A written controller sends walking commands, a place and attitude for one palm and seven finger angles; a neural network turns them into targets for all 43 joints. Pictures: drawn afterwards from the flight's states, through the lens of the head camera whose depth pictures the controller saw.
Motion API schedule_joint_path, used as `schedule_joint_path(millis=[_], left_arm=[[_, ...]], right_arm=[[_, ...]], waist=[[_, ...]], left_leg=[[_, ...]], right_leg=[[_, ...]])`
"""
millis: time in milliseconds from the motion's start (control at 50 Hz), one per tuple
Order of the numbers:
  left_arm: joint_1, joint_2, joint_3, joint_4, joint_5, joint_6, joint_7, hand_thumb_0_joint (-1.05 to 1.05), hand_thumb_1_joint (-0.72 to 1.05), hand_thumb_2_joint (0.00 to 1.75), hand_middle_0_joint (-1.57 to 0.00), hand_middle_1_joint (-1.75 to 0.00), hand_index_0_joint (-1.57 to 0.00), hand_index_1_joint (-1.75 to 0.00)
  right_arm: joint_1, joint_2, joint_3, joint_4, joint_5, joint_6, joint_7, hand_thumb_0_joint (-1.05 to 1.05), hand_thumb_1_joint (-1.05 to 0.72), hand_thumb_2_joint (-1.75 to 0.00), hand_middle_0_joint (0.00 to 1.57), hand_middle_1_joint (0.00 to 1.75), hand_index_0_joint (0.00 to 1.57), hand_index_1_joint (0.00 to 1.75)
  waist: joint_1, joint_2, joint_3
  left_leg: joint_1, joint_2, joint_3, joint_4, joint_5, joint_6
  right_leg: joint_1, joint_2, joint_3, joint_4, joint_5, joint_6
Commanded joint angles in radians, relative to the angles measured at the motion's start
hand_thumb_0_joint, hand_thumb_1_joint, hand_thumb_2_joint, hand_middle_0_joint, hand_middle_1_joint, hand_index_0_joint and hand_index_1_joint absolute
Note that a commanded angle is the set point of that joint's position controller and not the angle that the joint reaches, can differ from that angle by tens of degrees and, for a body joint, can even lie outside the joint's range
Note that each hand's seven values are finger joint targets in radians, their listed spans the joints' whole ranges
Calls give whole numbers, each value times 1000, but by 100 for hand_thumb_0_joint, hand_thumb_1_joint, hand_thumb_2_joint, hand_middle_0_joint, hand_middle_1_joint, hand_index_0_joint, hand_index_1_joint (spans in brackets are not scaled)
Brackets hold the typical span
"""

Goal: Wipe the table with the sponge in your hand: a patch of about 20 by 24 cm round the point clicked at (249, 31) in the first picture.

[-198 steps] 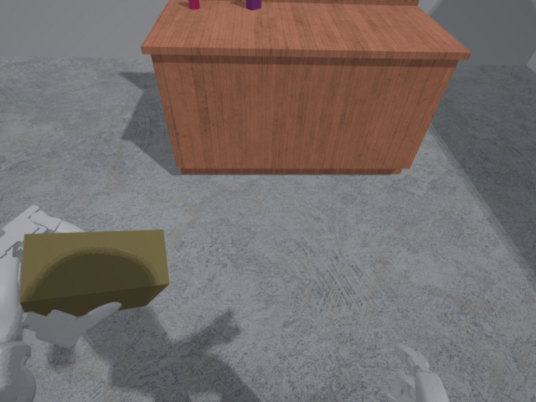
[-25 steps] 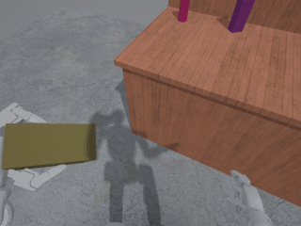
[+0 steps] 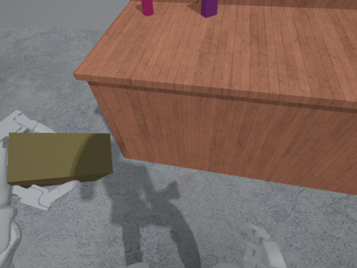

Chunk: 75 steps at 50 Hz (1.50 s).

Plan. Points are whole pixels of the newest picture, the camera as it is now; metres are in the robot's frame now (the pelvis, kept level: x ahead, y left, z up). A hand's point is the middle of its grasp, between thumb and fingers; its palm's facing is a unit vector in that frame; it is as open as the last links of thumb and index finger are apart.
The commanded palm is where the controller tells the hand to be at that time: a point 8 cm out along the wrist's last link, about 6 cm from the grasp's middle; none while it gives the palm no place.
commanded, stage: turn to face it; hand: left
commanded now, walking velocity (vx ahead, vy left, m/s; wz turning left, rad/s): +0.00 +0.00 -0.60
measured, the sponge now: (76, 161) +0.25 +0.19 +0.16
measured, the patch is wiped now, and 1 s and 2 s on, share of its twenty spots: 0.00 0.00 0.00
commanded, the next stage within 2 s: take the last steps up to it in 0.78 s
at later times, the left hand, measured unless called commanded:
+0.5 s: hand (76, 192) +0.19 +0.16 +0.18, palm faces +0.16 -0.90 -0.41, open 10.3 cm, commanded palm +0.16 +0.21 +0.20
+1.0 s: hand (168, 243) +0.13 +0.02 +0.20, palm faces -0.12 -0.80 -0.59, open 10.3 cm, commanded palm +0.11 +0.10 +0.20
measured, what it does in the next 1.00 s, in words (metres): walks backwards, turning right: left foot, then right foot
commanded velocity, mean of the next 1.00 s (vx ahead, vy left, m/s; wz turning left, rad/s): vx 0.04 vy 0.02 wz -0.37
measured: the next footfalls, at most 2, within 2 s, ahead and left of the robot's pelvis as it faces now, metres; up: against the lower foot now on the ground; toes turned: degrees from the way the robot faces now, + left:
left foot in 0.42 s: +0.00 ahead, +0.13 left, +0.00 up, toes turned -12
right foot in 0.70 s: -0.16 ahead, -0.19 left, +0.00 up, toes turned -34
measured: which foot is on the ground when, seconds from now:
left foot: up 0.00-0.40, down 0.42-0.70, up 0.72-1.00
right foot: down 0.00-0.42, up 0.44-0.68, down 0.70-1.00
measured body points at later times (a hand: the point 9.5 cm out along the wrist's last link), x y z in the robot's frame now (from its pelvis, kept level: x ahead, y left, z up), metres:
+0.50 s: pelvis -0.08 -0.02 +0.01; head -0.06 -0.01 +0.46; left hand +0.18 +0.21 +0.21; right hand +0.04 -0.29 -0.06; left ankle -0.04 +0.13 -0.72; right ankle -0.01 -0.09 -0.69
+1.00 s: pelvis -0.16 -0.07 +0.02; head -0.13 -0.10 +0.46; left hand +0.14 +0.07 +0.24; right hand -0.17 -0.38 -0.08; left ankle -0.11 +0.07 -0.68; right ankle -0.13 -0.16 -0.72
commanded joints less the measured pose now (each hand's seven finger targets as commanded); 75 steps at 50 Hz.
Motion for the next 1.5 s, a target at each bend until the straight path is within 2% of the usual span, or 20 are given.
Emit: schedule_joint_path(millis=[0,80,340,380,420,460,520,640,700,720,780,1040,1120,1180,1260,1300,1320,1340,1420,1480], left_arm=[[121,236,241,-259,-49,-70,27,0,10,130,-120,-160,-120,-160],[239,192,254,-305,-61,-95,29,0,10,130,-120,-160,-120,-160],[98,161,137,-269,-45,-53,27,0,10,130,-120,-160,-120,-160],[46,164,125,-293,-43,-69,16,0,10,130,-120,-160,-120,-160],[-23,197,143,-368,-20,-90,9,0,10,130,-120,-160,-120,-160],[4,201,170,-328,-5,-91,15,0,10,130,-120,-160,-120,-160],[-5,120,92,-309,-17,-76,6,0,10,130,-120,-160,-120,-160],[-57,117,79,-203,-6,-61,19,0,10,130,-120,-160,-120,-160],[-12,246,202,-208,-3,-83,35,0,10,130,-120,-160,-120,-160],[28,239,218,-206,-20,-75,35,0,10,130,-120,-160,-120,-160],[247,240,272,-304,-43,-95,35,0,10,130,-120,-160,-120,-160],[240,146,168,-182,-22,-91,46,0,10,130,-120,-160,-120,-160],[28,162,124,-250,15,-123,42,0,10,130,-120,-160,-120,-160],[24,106,70,-148,25,-113,19,0,10,130,-120,-160,-120,-160],[-100,116,51,-165,28,-102,27,0,10,130,-120,-160,-120,-160],[-133,140,65,-127,38,-97,27,0,10,130,-120,-160,-120,-160],[-119,181,93,-100,34,-93,27,0,10,130,-120,-160,-120,-160],[-165,190,105,-115,5,-100,23,0,10,130,-120,-160,-120,-160],[43,180,153,-106,-11,-128,-3,0,10,130,-120,-160,-120,-160],[97,176,176,-129,-13,-148,5,0,10,130,-120,-160,-120,-160]], right_arm=[[-99,-133,-102,-175,2,-15,-15,0,-90,-90,20,30,20,30],[-126,-111,-70,-161,-9,47,-8,0,-90,-90,20,30,20,30],[-102,-178,-100,-175,2,76,-30,0,-90,-90,20,30,20,30],[-79,-195,-105,-179,-5,67,-34,0,-90,-90,20,30,20,30],[-104,-199,-106,-200,-10,36,-40,0,-90,-90,20,30,20,30],[-115,-156,-103,-188,-7,15,-42,0,-90,-90,20,30,20,30],[-85,-176,-109,-165,7,-7,-23,0,-90,-90,20,30,20,30],[-45,-202,-108,-139,8,-64,-22,0,-90,-90,20,30,20,30],[-84,-139,-95,-154,6,-67,-22,0,-90,-90,20,30,20,30],[-122,-155,-104,-150,13,-60,-24,0,-90,-90,20,30,20,30],[-142,-111,-74,-140,1,-18,-21,0,-90,-90,20,30,20,30],[-65,-187,-113,-95,0,-25,-66,0,-90,-90,20,30,20,30],[-93,-187,-100,-94,-21,-61,-84,0,-90,-90,20,30,20,30],[-64,-200,-117,-59,-7,-86,-69,0,-90,-90,20,30,20,30],[-77,-190,-102,-45,-16,-104,-81,0,-90,-90,20,30,20,30],[-77,-172,-106,-35,-19,-99,-79,0,-90,-90,20,30,20,30],[-95,-159,-112,-44,-13,-91,-68,0,-90,-90,20,30,20,30],[-146,-187,-113,-51,-18,-91,-68,0,-90,-90,20,30,20,30],[-115,-160,-106,-27,-14,-47,-52,0,-90,-90,20,30,20,30],[-119,-152,-99,-36,-15,-38,-45,0,-90,-90,20,30,20,30]], waist=[[21,-260,-288],[-3,-146,-359],[10,-176,-284],[-6,-79,-259],[7,204,-200],[23,176,-168],[17,194,-89],[-12,139,-153],[5,-362,-263],[17,-388,-309],[5,-165,-325],[-31,-148,-259],[-37,227,-115],[-14,160,-67],[-10,148,-53],[1,-83,-68],[0,-378,-83],[4,-352,-48],[-18,-119,-109],[-24,-192,-193]], left_leg=[[-243,-122,-166,438,-143,9],[-263,-149,-139,298,-28,-4],[101,-222,-93,-259,-23,61],[233,-134,-149,-428,-32,117],[199,206,-440,-571,45,254],[-61,207,-293,-566,54,271],[-8,121,-55,-478,223,206],[17,72,-12,-238,390,107],[-277,-165,6,250,-181,22],[-280,-156,-115,396,-190,28],[-307,-139,-168,418,-61,25],[98,-208,-63,-373,-16,127],[-21,119,-491,-632,-257,327],[-130,21,-257,-566,-199,280],[-206,-26,-215,-474,-220,226],[-321,-127,-115,-138,-189,165],[-448,-225,-60,197,-154,115],[-462,-213,-159,393,-61,90],[-395,-150,-167,449,164,63],[-416,-141,-122,348,189,54]], right_leg=[[241,-338,523,-269,587,-123],[300,-246,404,-239,535,-126],[-28,-161,540,-406,-74,-58],[-164,-73,474,-298,-147,6],[-332,54,227,247,-182,65],[-223,3,178,608,-148,81],[-239,-50,93,424,-133,93],[96,8,-54,-126,-5,102],[321,-333,439,-252,719,-89],[275,-385,485,-261,713,-107],[285,-312,399,-220,573,-134],[33,-226,355,-370,-302,-57],[-194,-20,51,318,-207,54],[-100,-59,18,294,-160,58],[140,-43,-63,-39,-182,63],[263,-164,127,-279,-237,8],[267,-415,584,-453,-407,-95],[178,-517,708,-549,-405,-129],[107,-391,392,-470,-199,-98],[250,-353,227,-417,114,-87]])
